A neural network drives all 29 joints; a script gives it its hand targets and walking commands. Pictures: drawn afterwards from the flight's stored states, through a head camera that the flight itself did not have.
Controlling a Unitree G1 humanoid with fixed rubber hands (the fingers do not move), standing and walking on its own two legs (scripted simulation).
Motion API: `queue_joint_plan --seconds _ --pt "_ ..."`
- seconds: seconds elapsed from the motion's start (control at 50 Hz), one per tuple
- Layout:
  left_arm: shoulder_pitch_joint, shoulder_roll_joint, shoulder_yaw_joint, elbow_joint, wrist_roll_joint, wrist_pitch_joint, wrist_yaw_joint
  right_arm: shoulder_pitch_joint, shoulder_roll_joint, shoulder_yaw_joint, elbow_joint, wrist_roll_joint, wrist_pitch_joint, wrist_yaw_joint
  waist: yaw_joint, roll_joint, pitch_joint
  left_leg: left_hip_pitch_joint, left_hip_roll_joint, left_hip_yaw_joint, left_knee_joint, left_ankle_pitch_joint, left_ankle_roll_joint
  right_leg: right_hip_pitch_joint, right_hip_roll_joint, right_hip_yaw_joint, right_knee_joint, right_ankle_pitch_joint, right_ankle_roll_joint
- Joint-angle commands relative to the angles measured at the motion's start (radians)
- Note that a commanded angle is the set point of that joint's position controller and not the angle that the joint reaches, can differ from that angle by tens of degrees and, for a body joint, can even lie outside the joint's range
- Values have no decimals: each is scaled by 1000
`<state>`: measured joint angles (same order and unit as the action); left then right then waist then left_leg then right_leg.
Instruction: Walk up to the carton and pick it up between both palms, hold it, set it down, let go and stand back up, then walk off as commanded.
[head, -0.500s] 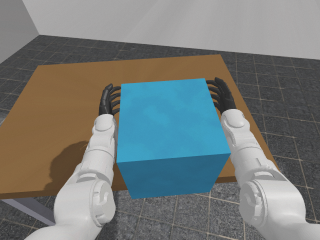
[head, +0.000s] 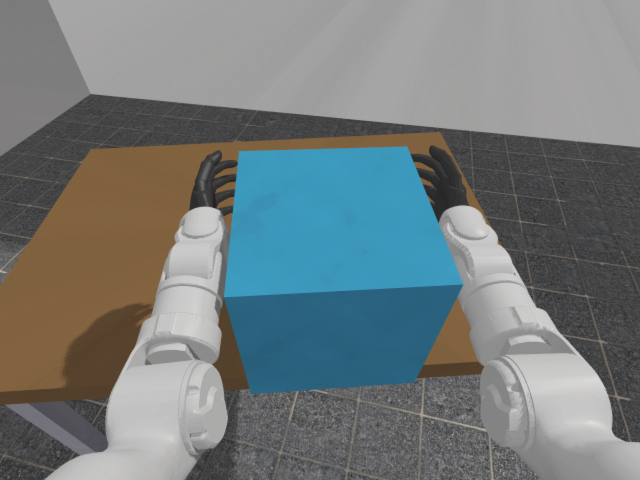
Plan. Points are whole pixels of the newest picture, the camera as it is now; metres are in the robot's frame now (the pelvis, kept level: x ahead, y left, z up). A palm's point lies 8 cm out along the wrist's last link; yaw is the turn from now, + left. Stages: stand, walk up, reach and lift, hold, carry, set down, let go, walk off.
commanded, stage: reach and lift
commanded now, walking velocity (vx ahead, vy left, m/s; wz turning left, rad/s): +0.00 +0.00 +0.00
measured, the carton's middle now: (329, 270) +0.37 +0.02 +0.09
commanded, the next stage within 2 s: hold in 1.38 s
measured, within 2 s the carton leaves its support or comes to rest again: neither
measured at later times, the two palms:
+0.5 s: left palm (193, 209) +0.38 +0.18 +0.17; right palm (452, 196) +0.40 -0.12 +0.18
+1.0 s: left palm (185, 192) +0.38 +0.18 +0.21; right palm (459, 178) +0.39 -0.12 +0.21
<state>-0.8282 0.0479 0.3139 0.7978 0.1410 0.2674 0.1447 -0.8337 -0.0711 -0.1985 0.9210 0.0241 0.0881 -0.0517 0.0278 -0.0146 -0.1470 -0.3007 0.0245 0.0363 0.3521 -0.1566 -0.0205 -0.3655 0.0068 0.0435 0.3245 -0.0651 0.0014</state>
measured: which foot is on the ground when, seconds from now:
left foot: down 0.00-1.00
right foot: down 0.00-1.00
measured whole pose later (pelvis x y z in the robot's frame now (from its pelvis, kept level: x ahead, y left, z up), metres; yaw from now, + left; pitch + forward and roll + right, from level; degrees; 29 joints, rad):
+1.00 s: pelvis -0.02 +0.00 +0.00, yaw +0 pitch +2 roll +1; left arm -0.83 0.07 0.31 0.58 0.13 0.54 0.12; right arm -0.90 -0.07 -0.16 0.77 0.15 0.34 -0.13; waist 0.01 -0.01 -0.15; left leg -0.24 0.02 0.03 0.35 -0.14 -0.01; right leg -0.31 0.00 0.04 0.32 -0.05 0.01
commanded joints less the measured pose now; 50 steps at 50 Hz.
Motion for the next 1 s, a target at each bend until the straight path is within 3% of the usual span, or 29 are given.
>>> queue_joint_plan --seconds 0.0,0.06,0.14,0.22,0.26,0.3,0.32,0.36,0.38,0.44,0.46,0.54,0.62,0.68,0.72,0.76,0.78,0.84,0.88,0.92,0.98 --pt "-718 -722 -480 -332 -142 -16 -129 -804 642 391 -373 104 6 77 -73 37 -635 182 -70 -40 14 308 -43 545 57 -78 -6 314 1" --pt "-726 -708 -459 -290 -140 18 -141 -830 626 371 -363 102 27 72 -79 22 -561 169 -70 -38 -5 218 -31 512 55 -77 -27 220 1" --pt "-785 -707 -457 -316 -152 34 -146 -855 649 354 -350 95 46 74 -86 18 -549 167 -71 -32 -16 165 -28 486 54 -82 -33 155 1" --pt "-821 -686 -450 -334 -159 46 -154 -858 665 338 -343 96 58 66 -96 19 -558 148 -74 -34 -20 138 -20 503 48 -75 -29 163 7" --pt "-829 -688 -456 -374 -169 51 -154 -864 689 363 -369 116 65 63 -86 21 -593 144 -78 -31 -16 142 -20 532 47 -71 -22 177 10" --pt "-848 -679 -448 -380 -167 57 -149 -856 687 365 -340 119 79 66 -83 16 -569 141 -77 -30 -21 124 -18 509 50 -75 -24 146 11" --pt "-863 -678 -452 -349 -172 64 -152 -866 676 343 -323 112 83 66 -97 22 -539 124 -78 -33 -34 70 -19 490 46 -76 -32 95 10" --pt "-853 -688 -464 -385 -182 78 -154 -864 681 349 -355 126 87 63 -105 23 -568 128 -76 -34 -30 87 -17 512 45 -72 -27 113 11" --pt "-869 -677 -450 -382 -182 78 -154 -885 692 351 -357 123 93 62 -94 6 -566 125 -79 -33 -34 63 -10 502 43 -70 -33 86 16" --pt "-854 -674 -463 -393 -194 94 -157 -866 690 357 -376 132 105 55 -110 12 -590 120 -80 -32 -31 76 -14 531 37 -66 -27 126 20" --pt "-854 -658 -451 -403 -193 95 -160 -873 710 375 -388 141 111 50 -100 -6 -591 103 -85 -30 -30 80 -4 562 35 -60 -24 146 25" --pt "-870 -678 -491 -475 -211 110 -156 -864 707 405 -418 174 129 44 -110 30 -621 134 -84 -39 -16 135 -20 565 45 -68 -6 197 22" --pt "-830 -648 -475 -450 -202 142 -168 -852 692 414 -443 183 155 27 -119 5 -591 113 -89 -38 -21 99 -10 582 39 -60 -13 182 30" --pt "-834 -660 -483 -458 -200 162 -172 -853 675 402 -443 185 172 26 -131 22 -572 122 -85 -47 -24 94 -14 564 43 -66 -11 161 23" --pt "-862 -664 -503 -527 -217 167 -172 -859 697 430 -476 207 178 20 -132 19 -630 147 -85 -43 -15 128 -15 590 45 -66 -3 205 27" --pt "-862 -647 -490 -506 -222 176 -174 -872 704 433 -488 216 192 13 -125 0 -614 133 -90 -44 -16 111 -10 593 39 -57 -8 208 33" --pt "-867 -657 -509 -530 -227 182 -175 -859 699 440 -493 224 197 12 -137 16 -622 142 -86 -49 -16 125 -15 595 45 -62 -1 217 30" --pt "-842 -654 -509 -556 -221 206 -171 -863 700 471 -519 255 218 5 -125 16 -636 148 -87 -49 -11 147 -16 610 50 -62 5 238 32" --pt "-844 -645 -499 -529 -216 226 -177 -870 682 455 -511 249 234 2 -138 8 -586 144 -86 -48 -19 115 -11 586 46 -62 -6 202 34" --pt "-848 -636 -479 -468 -204 243 -182 -891 660 421 -470 231 248 8 -139 12 -511 115 -80 -50 -41 26 -4 534 45 -64 -21 85 28" --pt "-891 -643 -478 -482 -213 248 -183 -895 663 401 -436 234 259 17 -141 24 -513 117 -74 -51 -50 -2 -7 516 43 -62 -24 53 20"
